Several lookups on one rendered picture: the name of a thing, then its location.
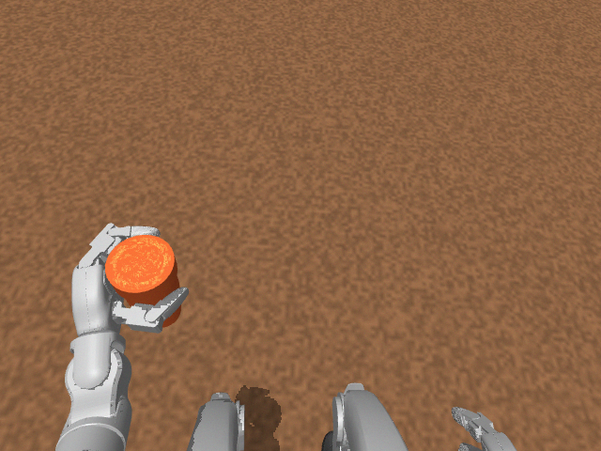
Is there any right robot hand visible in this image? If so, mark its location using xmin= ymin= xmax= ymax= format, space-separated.
xmin=452 ymin=407 xmax=517 ymax=451

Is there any cup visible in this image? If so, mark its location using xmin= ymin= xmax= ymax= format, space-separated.
xmin=105 ymin=235 xmax=181 ymax=327

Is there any left robot arm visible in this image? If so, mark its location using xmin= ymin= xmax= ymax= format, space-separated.
xmin=55 ymin=330 xmax=132 ymax=451

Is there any left robot hand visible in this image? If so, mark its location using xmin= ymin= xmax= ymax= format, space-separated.
xmin=71 ymin=223 xmax=189 ymax=336

